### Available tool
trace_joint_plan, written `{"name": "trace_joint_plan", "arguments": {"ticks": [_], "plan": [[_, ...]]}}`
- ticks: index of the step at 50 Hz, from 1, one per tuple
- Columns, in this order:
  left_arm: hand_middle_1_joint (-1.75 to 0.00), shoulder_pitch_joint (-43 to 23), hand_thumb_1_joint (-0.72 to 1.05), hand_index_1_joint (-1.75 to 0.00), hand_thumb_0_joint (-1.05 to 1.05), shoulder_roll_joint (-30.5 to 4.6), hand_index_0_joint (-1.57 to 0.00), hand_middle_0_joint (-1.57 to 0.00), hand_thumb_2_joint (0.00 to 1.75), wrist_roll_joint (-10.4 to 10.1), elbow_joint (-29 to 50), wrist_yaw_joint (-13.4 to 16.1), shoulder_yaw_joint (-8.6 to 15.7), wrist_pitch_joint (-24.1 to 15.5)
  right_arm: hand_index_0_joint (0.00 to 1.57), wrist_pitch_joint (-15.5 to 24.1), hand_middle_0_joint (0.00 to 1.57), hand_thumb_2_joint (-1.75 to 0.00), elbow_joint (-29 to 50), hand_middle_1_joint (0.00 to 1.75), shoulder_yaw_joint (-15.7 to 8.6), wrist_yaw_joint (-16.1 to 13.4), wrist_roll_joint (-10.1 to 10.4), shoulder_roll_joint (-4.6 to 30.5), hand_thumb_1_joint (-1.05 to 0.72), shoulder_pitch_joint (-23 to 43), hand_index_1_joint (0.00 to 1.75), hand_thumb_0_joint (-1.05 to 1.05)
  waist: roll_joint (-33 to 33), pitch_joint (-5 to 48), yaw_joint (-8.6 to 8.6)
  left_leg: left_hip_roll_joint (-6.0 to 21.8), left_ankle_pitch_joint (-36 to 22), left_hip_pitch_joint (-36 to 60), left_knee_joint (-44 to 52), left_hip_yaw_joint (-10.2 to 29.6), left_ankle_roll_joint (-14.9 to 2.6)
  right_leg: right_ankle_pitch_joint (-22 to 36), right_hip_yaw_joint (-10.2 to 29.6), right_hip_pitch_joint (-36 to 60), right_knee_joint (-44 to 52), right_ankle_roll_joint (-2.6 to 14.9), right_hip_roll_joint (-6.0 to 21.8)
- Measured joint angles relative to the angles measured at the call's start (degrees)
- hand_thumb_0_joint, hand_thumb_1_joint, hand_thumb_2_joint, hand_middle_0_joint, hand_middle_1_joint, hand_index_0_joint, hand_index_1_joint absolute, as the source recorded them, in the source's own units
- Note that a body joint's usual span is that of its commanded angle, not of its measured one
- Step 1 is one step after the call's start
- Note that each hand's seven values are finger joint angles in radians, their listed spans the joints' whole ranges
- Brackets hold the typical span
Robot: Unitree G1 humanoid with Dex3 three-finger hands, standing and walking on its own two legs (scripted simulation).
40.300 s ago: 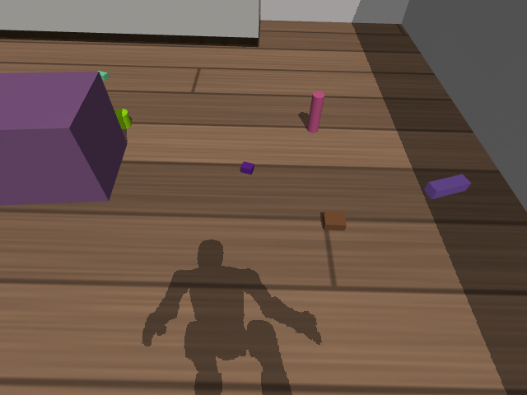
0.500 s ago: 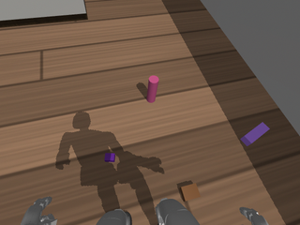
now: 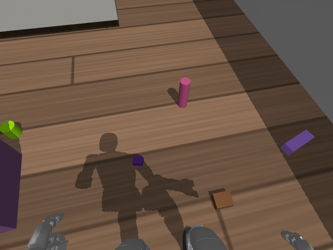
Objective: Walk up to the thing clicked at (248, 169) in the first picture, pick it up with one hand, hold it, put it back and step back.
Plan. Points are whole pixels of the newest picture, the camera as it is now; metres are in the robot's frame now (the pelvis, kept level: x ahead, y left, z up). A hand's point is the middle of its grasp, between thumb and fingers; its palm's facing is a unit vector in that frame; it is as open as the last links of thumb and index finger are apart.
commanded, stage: step back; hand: left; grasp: from above
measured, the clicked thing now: (138, 160) +0.61 +0.16 -0.74
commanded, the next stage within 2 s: none
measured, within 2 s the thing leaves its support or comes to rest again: neither
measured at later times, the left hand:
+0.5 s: hand out of the picture -0.09 +0.26 -0.15, palm faces -0.11 -0.91 -0.39, open 7.4 cm
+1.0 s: hand out of the picture -0.20 +0.24 -0.14, palm faces -0.03 -0.95 -0.32, open 7.4 cm
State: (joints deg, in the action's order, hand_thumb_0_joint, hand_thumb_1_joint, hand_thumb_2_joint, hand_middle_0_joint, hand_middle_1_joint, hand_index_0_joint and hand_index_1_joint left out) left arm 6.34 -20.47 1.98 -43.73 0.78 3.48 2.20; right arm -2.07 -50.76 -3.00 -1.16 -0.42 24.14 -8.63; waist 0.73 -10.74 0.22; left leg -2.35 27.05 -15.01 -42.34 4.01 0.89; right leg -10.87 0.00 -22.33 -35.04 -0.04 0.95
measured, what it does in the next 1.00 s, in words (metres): walks backwards: left foot, then right foot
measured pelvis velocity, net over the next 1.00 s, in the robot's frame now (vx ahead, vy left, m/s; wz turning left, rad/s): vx -0.35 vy -0.01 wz -0.02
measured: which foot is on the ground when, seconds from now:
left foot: up 0.00-0.00, down 0.02-0.50, up 0.52-0.80, down 0.82-1.00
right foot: down 0.00-0.04, up 0.06-0.44, down 0.46-0.84, up 0.86-1.00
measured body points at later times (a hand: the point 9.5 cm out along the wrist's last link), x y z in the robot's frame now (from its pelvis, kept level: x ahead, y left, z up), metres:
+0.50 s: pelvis -0.18 -0.01 -0.01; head -0.13 -0.02 +0.44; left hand -0.08 +0.31 -0.12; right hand -0.06 -0.34 -0.11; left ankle -0.02 +0.11 -0.72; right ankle -0.21 -0.13 -0.72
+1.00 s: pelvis -0.35 -0.01 +0.01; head -0.30 +0.02 +0.45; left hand -0.20 +0.29 -0.12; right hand -0.28 -0.33 -0.09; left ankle -0.31 +0.10 -0.72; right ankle -0.36 -0.16 -0.63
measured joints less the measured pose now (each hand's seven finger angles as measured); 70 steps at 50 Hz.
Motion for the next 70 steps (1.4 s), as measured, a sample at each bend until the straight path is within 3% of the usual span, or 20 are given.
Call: {"name": "trace_joint_plan", "arguments": {"ticks": [3,6,11,18,23,25,28,30,33,39,41,43,47,52,55,59,61,64,66,70], "plan": [[-0.30,-0.8,0.90,-0.30,0.01,-1.9,-0.20,-0.20,0.90,-0.6,-0.3,-0.2,0.4,1.1,0.20,0.4,0.20,-0.90,-0.6,0.30,-0.1,0.3,-1.1,-2.6,-0.90,0.5,0.30,0.01,-4.8,-2.0,1.02,-1.9,-6.9,2.5,5.4,-3.1,-2.19,-2.0,3.0,-1.6,-4.0,-0.06,1.6],[-0.30,0.2,0.91,-0.30,0.01,-1.6,-0.20,-0.20,0.90,-0.6,-2.4,0.1,0.9,2.3,0.21,0.6,0.20,-0.90,-0.2,0.30,0.7,1.2,-1.8,-3.6,-0.90,-0.7,0.30,0.01,-3.6,-0.2,-0.53,0.2,-8.1,0.9,5.2,-1.6,-3.18,-16.2,6.6,-4.3,-17.8,0.57,-4.6],[-0.30,3.3,0.91,-0.30,0.01,-2.2,-0.20,-0.20,0.90,-1.1,-2.8,-0.3,1.7,1.9,0.21,0.7,0.20,-0.89,0.0,0.30,1.2,1.0,-1.9,-4.5,-0.90,-0.6,0.30,0.01,-3.3,2.0,0.50,2.6,-13.6,-0.8,11.0,-2.2,-2.74,-15.5,10.3,-5.0,-34.8,0.67,-8.9],[-0.30,6.1,0.91,-0.30,0.01,-3.3,-0.20,-0.20,0.90,-0.6,-3.9,-0.2,2.2,2.0,0.21,1.5,0.20,-0.89,3.8,0.30,0.6,0.4,-1.2,-4.2,-0.90,2.7,0.30,0.01,-3.7,0.1,1.22,3.9,-17.4,-5.3,10.2,-4.9,-2.59,-17.7,9.2,3.2,-24.2,-2.24,-5.1],[-0.30,6.7,0.91,-0.30,0.01,-2.6,-0.20,-0.20,0.90,-0.5,-4.9,-1.2,1.8,1.4,0.21,0.5,0.20,-0.89,5.5,0.30,0.2,0.6,-1.5,-2.4,-0.90,4.5,0.30,0.01,-2.0,-0.3,1.26,5.6,-19.5,-9.7,7.3,-6.5,-1.27,-14.3,3.9,9.8,-5.0,-0.53,-1.7],[-0.30,6.2,0.91,-0.30,0.01,-0.8,-0.20,-0.20,0.90,0.0,-5.8,-1.6,1.7,1.0,0.21,-0.3,0.20,-0.90,4.9,0.30,-0.5,0.6,-1.2,-0.7,-0.90,4.7,0.30,0.01,2.2,-0.9,0.31,7.2,-19.3,-11.1,5.6,-4.0,-1.17,-11.4,1.6,10.5,-3.0,0.00,-3.7],[-0.30,8.0,0.91,-0.30,0.01,-0.1,-0.20,-0.20,0.90,0.8,-4.8,-2.4,1.1,1.2,0.21,-1.3,0.20,-0.90,2.9,0.30,-1.1,-0.2,-0.7,-0.9,-0.90,2.0,0.30,0.01,1.4,1.6,1.27,1.9,-4.1,-14.4,-5.1,-0.4,-0.73,-10.5,2.0,8.2,-4.3,1.09,-1.9],[-0.30,8.7,0.91,-0.30,0.01,0.1,-0.20,-0.20,0.90,0.9,-4.6,-2.1,1.0,1.6,0.21,-1.4,0.20,-0.90,1.7,0.30,-1.0,0.0,-0.4,-0.9,-0.90,-0.1,0.30,0.01,-0.1,3.0,2.22,-1.7,-2.0,-15.2,-14.3,0.7,-0.61,-8.7,3.3,7.5,-2.7,1.47,-0.3],[-0.30,7.7,0.90,-0.30,0.01,0.6,-0.21,-0.20,0.90,1.1,-4.0,-1.7,1.4,2.0,0.21,-0.7,0.20,-0.90,1.1,0.30,-1.0,-0.1,-0.3,-0.3,-0.90,-3.5,0.30,0.01,0.3,4.6,1.22,-4.2,-2.8,-14.3,-22.0,2.9,-0.33,-5.4,2.1,6.2,0.4,1.08,0.6],[-0.30,2.3,0.90,-0.30,0.01,-0.7,-0.20,-0.20,0.90,1.2,0.7,-0.4,1.6,1.1,0.20,0.0,0.20,-0.90,-0.2,0.30,-0.2,-0.5,-0.7,-1.0,-0.90,-6.9,0.30,0.01,0.0,2.6,-0.60,-1.0,1.1,-3.6,-7.6,-0.6,0.07,-2.2,-1.7,1.1,-0.6,0.88,1.0],[-0.30,0.2,0.90,-0.30,0.01,-1.5,-0.20,-0.20,0.90,0.7,2.1,-0.2,1.4,1.2,0.20,0.5,0.20,-0.90,-0.3,0.30,0.0,-0.4,-1.1,-1.8,-0.90,-7.2,0.30,0.01,-1.1,1.4,-1.16,0.1,-4.1,1.1,3.9,-2.4,-0.76,-2.3,-2.9,-1.2,-3.3,0.61,1.6],[-0.30,-1.6,0.90,-0.30,0.01,-2.8,-0.20,-0.20,0.90,0.1,2.3,-0.1,1.6,1.8,0.20,0.8,0.20,-0.90,-0.8,0.30,0.2,-0.2,-1.6,-4.2,-0.90,-5.9,0.30,0.01,-5.8,-1.0,-0.31,-2.2,-6.8,2.2,6.2,-4.5,-2.17,-3.3,-0.4,-2.7,-6.7,0.84,3.4],[-0.30,-1.0,0.91,-0.30,0.01,-1.4,-0.20,-0.20,0.90,-0.5,0.5,-0.3,1.1,3.4,0.21,1.1,0.20,-0.89,0.3,0.30,1.0,0.2,-2.3,-4.4,-0.90,-5.4,0.30,0.01,-4.0,0.4,-1.80,0.9,-8.8,-0.6,5.3,-2.6,-2.71,-18.6,4.6,-6.1,-24.6,0.76,-4.3],[-0.30,1.3,0.91,-0.30,0.01,-1.6,-0.20,-0.20,0.90,-0.7,-0.3,-1.0,1.4,3.5,0.21,1.6,0.20,-0.89,2.4,0.30,0.9,-0.5,-2.2,-3.6,-0.90,-2.7,0.30,0.01,-3.8,2.1,-0.57,3.6,-13.4,-3.9,8.2,-3.0,-1.90,-17.3,9.8,-4.9,-37.2,-0.08,-7.0],[-0.30,2.8,0.91,-0.30,0.01,-2.4,-0.20,-0.20,0.90,-0.4,-1.5,-1.1,1.7,2.6,0.21,2.0,0.20,-0.89,3.9,0.30,0.5,-0.4,-2.0,-3.0,-0.90,-0.2,0.30,0.01,-4.2,2.0,0.31,4.7,-15.1,-6.1,8.1,-3.8,-1.56,-16.9,9.5,-0.1,-29.6,-1.09,-4.7],[-0.30,5.6,0.91,-0.30,0.01,-3.1,-0.20,-0.20,0.90,-0.4,-4.9,-1.5,1.2,0.8,0.21,1.6,0.20,-0.89,5.1,0.30,0.2,0.4,-2.4,-1.5,-0.90,2.6,0.30,0.01,-3.7,2.7,1.26,6.7,-15.5,-9.3,5.2,-5.6,-1.32,-17.4,5.1,8.7,-7.6,-0.55,-0.7],[-0.30,6.1,0.91,-0.30,0.01,-1.6,-0.20,-0.20,0.90,0.0,-7.9,-1.5,1.3,-0.2,0.21,0.9,0.20,-0.90,4.7,0.30,-0.4,0.6,-2.4,0.0,-0.90,3.4,0.30,0.01,0.0,2.3,0.67,8.5,-13.6,-10.9,1.7,-3.5,-1.98,-13.5,2.9,11.3,-2.5,-0.64,-2.5],[-0.30,9.2,0.91,-0.30,0.01,-0.5,-0.20,-0.20,0.90,0.9,-9.5,-1.9,0.8,-0.5,0.21,-0.2,0.20,-0.90,2.5,0.30,-1.0,0.2,-1.9,0.0,-0.90,0.5,0.30,0.01,0.7,5.5,1.72,4.4,-2.1,-12.6,-4.4,0.9,-1.59,-13.4,2.9,9.8,-4.2,0.41,-2.1],[-0.30,10.9,0.91,-0.30,0.01,-0.2,-0.20,-0.20,0.90,1.1,-10.3,-1.7,0.6,-0.6,0.21,-0.2,0.20,-0.90,0.6,0.30,-0.9,0.7,-1.3,0.0,-0.90,-1.3,0.30,0.01,0.0,7.2,2.77,1.8,-2.0,-12.1,-8.1,1.4,-1.13,-12.8,4.0,9.5,-3.9,0.78,-0.8],[-0.30,11.3,0.90,-0.30,0.01,0.3,-0.21,-0.20,0.90,1.0,-10.7,-1.5,0.6,-1.7,0.20,0.3,0.20,-0.90,-2.0,0.30,-0.9,1.0,-1.1,0.5,-0.90,-4.7,0.30,0.01,1.9,8.3,2.04,0.6,-3.3,-9.2,-8.5,1.5,-0.58,-11.3,2.0,9.3,-2.3,-0.18,0.0]]}}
